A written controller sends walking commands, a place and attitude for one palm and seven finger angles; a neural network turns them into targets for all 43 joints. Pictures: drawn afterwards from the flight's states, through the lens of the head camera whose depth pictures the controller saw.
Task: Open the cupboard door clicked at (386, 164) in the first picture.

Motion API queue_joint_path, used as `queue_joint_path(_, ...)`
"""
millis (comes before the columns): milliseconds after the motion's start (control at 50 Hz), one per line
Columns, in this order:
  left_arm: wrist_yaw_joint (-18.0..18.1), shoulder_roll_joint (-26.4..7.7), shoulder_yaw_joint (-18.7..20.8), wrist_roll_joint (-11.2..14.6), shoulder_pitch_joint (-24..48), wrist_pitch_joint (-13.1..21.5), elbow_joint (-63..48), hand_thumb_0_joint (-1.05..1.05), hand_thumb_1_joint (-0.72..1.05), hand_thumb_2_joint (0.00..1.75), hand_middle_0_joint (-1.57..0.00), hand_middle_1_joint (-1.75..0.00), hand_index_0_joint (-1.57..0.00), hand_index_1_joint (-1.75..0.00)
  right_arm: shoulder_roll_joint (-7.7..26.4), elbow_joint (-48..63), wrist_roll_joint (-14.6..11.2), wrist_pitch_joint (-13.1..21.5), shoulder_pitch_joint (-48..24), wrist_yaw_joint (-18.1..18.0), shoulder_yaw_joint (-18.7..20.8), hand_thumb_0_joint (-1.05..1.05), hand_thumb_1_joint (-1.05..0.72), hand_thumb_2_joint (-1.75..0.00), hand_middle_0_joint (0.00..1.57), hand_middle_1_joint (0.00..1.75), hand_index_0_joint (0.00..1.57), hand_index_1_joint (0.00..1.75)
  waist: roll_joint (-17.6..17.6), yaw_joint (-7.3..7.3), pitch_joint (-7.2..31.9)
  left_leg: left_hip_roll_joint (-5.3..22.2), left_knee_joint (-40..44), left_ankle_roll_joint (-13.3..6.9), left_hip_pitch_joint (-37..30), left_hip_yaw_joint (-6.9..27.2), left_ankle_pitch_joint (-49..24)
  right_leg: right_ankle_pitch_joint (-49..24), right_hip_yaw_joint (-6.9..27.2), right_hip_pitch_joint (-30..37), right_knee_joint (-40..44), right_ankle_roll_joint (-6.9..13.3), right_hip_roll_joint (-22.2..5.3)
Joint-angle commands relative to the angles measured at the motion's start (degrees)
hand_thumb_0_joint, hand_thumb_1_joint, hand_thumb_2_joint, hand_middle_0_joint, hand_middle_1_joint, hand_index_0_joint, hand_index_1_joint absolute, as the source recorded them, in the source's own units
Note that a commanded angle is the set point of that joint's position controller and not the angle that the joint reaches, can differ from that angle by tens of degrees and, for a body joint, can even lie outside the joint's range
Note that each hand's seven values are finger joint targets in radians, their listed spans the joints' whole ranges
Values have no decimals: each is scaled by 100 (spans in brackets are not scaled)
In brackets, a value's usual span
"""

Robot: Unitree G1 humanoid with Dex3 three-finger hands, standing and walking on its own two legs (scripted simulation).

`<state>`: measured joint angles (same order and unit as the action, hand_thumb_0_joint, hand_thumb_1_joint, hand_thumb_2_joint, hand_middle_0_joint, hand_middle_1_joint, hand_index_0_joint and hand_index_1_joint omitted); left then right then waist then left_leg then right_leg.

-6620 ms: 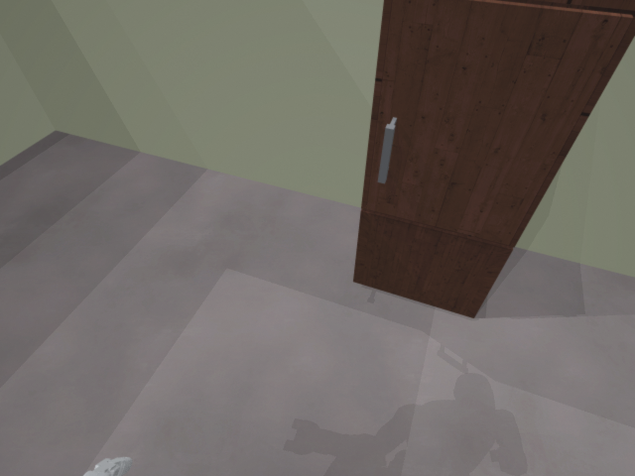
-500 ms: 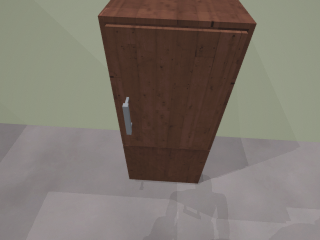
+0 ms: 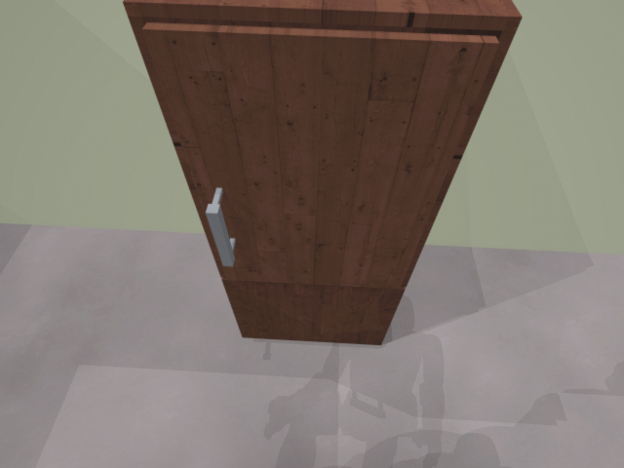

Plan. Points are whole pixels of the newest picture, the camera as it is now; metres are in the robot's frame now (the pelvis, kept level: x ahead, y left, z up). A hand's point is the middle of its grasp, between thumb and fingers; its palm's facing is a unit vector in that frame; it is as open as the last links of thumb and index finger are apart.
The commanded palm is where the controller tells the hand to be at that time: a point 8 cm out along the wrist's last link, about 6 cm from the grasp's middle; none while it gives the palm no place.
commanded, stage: come to a stop and stand still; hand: left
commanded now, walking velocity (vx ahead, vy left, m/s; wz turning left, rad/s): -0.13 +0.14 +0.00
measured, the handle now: (223, 229) +0.52 +0.19 -0.09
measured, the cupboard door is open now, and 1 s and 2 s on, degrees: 0 0 0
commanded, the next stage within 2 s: look again from close up in 1.54 s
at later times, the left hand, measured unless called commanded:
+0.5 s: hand out of the picture -0.03 +0.21 -0.16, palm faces +0.05 -0.99 -0.15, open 7.4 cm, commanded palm none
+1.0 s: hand out of the picture -0.03 +0.17 -0.16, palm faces -0.01 -0.98 -0.22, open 7.3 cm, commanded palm none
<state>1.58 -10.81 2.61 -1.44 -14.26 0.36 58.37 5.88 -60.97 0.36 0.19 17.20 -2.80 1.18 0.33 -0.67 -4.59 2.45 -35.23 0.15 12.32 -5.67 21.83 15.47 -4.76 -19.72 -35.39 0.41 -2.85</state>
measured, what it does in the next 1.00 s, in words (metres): steps on the spot: left foot, then right foot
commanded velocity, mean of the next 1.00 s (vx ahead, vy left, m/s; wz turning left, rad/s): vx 0.03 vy -0.02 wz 0.00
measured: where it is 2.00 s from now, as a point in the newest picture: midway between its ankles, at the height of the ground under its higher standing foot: outside the picture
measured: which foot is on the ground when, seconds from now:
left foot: down 0.00-0.00, up 0.02-0.24, down 0.26-1.00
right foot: down 0.00-0.28, up 0.30-0.66, down 0.68-1.00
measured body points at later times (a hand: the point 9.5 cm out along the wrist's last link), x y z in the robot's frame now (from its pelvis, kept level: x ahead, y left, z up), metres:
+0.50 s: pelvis -0.05 +0.04 +0.02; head -0.05 +0.06 +0.46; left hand -0.03 +0.26 -0.15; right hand -0.02 -0.19 -0.13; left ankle -0.03 +0.12 -0.73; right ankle -0.08 -0.09 -0.67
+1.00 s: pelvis -0.04 +0.00 +0.01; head -0.04 -0.01 +0.46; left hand -0.02 +0.22 -0.15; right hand -0.06 -0.21 -0.16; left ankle -0.03 +0.11 -0.73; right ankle -0.08 -0.09 -0.73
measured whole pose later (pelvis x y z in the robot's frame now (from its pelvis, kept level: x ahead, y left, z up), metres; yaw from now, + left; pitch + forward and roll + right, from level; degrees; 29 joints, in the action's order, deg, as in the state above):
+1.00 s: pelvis -0.04 +0.00 +0.01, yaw -1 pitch -1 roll +0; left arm 2.3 -8.1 -0.4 -0.8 -17.6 1.5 61.5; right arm 7.5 -62.3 1.3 0.2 18.9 -1.6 -0.8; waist -1.5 -1.2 0.4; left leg 0.7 -31.1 -0.7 14.8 -3.5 15.8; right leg 19.9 -2.3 -10.4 -30.7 2.2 1.1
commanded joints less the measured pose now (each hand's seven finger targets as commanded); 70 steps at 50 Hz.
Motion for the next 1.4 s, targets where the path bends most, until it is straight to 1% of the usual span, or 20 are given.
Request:
queue_joint_path(0,112,-764,157,-14,-1100,25,-85,0,90,90,-20,-30,-20,-30,403,375,-32,-54,81,0,205,0,-90,-90,20,30,20,30,1538,450,1046,-264,-2328,17,1342,382,1527,-6381,1698,1740,727,1381,-2003)
queue_joint_path(100,162,-831,201,-58,-298,-60,-505,0,90,90,-20,-30,-20,-30,431,457,5,-174,-156,170,203,0,-90,-90,20,30,20,30,1181,226,871,-226,-2179,137,1235,390,793,-3596,1242,941,1140,1149,-1607)
queue_joint_path(200,109,-878,243,-26,109,-161,-688,0,90,90,-20,-30,-20,-30,411,347,18,-82,434,206,151,0,-90,-90,20,30,20,30,842,-93,729,-367,448,69,-394,40,-636,-633,1069,-256,990,630,-1110)
queue_joint_path(220,86,-665,191,16,118,-199,-720,0,90,90,-20,-30,-20,-30,584,313,12,-34,599,192,163,0,-90,-90,20,30,20,30,198,-154,666,-118,1086,9,-752,351,-729,261,818,-588,549,372,-729)
queue_joint_path(240,54,-260,116,72,35,-254,-798,0,90,90,-20,-30,-20,-30,1037,415,94,11,495,171,245,0,-90,-90,20,30,20,30,-1507,-119,365,1042,2010,-353,-284,2011,29,1306,336,-1095,-350,3,-93)
queue_joint_path(260,59,-218,83,48,141,-277,-860,0,90,90,-20,-30,-20,-30,1243,649,137,-18,173,144,265,0,-90,-90,20,30,20,30,-1819,-96,-89,1645,2660,-841,804,2704,636,1539,366,-870,-1153,-91,99)
queue_joint_path(280,17,-251,103,57,95,-253,-850,0,90,90,-20,-30,-20,-30,1258,800,188,-32,-277,150,218,0,-90,-90,20,30,20,30,-1400,77,-235,1712,2853,-1144,1546,2635,1361,1182,604,-470,-1557,-24,-39)
queue_joint_path(320,-50,-180,98,-53,-210,-253,-456,0,90,90,-20,-30,-20,-30,1010,715,182,42,-490,117,129,0,-90,-90,20,30,20,30,-958,234,-265,1237,2799,-865,1368,2252,1322,613,673,-514,-2152,6,88)
queue_joint_path(460,-145,-97,-8,-48,-196,-110,-315,0,90,90,-20,-30,-20,-30,943,430,137,166,436,56,162,0,-90,-90,20,30,20,30,-409,-122,93,1254,2552,-1000,-391,1825,-142,614,430,-1056,-1539,-92,20)
queue_joint_path(540,-121,103,-89,6,-239,-97,-231,0,90,90,-20,-30,-20,-30,1064,287,158,121,569,47,170,0,-90,-90,20,30,20,30,-680,-183,289,1277,2333,-1031,-314,1761,-717,1149,308,-185,-264,-49,96)
queue_joint_path(600,-74,133,-112,42,-768,-27,57,0,90,90,-20,-30,-20,-30,990,172,86,83,491,64,139,0,-90,-90,20,30,20,30,-458,75,503,960,1900,-720,115,1460,-651,149,230,961,1239,-18,186)
queue_joint_path(620,183,-278,-167,-77,-1309,70,371,0,90,90,-20,-30,-20,-30,1275,517,-2,108,-377,121,156,0,-90,-90,20,30,20,30,-35,414,-224,517,781,-263,569,500,-923,-483,597,474,1596,70,-95)
queue_joint_path(640,153,-480,-200,-10,-1041,129,86,0,90,90,-20,-30,-20,-30,704,701,36,17,-325,252,48,0,-90,-90,20,30,20,30,654,184,-282,30,15,-78,928,316,258,1643,1567,-154,2337,279,-617)
queue_joint_path(660,110,-631,-159,-5,-689,198,-54,0,90,90,-20,-30,-20,-30,522,631,142,-28,-106,314,17,0,-90,-90,20,30,20,30,362,-38,-278,-16,-389,19,783,222,9,1762,1822,-324,2517,563,-1067)
queue_joint_path(680,93,-695,-189,7,-511,213,-102,0,90,90,-20,-30,-20,-30,487,548,135,-14,140,345,30,0,-90,-90,20,30,20,30,33,-173,46,-82,-539,25,471,167,-89,1681,1491,-360,2365,659,-975)
queue_joint_path(720,137,-472,-133,60,-472,307,-69,0,90,90,-20,-30,-20,-30,512,420,105,73,424,311,-15,0,-90,-90,20,30,20,30,976,-200,651,-37,-300,-51,549,312,-411,-93,1277,554,1768,688,-670)
queue_joint_path(760,161,-335,-185,77,-400,310,-35,0,90,90,-20,-30,-20,-30,506,313,84,135,569,248,-45,0,-90,-90,20,30,20,30,827,-219,745,17,344,-86,94,341,-755,-610,1013,609,1370,603,-557)
queue_joint_path(840,122,-260,-193,71,-618,144,43,0,90,90,-20,-30,-20,-30,693,195,84,155,347,168,-69,0,-90,-90,20,30,20,30,-846,28,-119,445,1227,-336,594,1101,-674,472,727,323,992,302,-11)
queue_joint_path(940,99,-242,-228,75,-758,188,164,0,90,90,-20,-30,-20,-30,633,133,64,160,352,135,-97,0,-90,-90,20,30,20,30,158,25,-163,259,1057,-241,383,770,-1086,-81,941,388,1325,295,-204)
queue_joint_path(1380,99,-634,-136,56,-654,198,219,0,90,90,-20,-30,-20,-30,951,-113,28,167,-251,74,-66,0,-90,-90,20,30,20,30,3,81,226,337,1024,-172,-256,563,-1949,-2113,989,993,1315,235,-360)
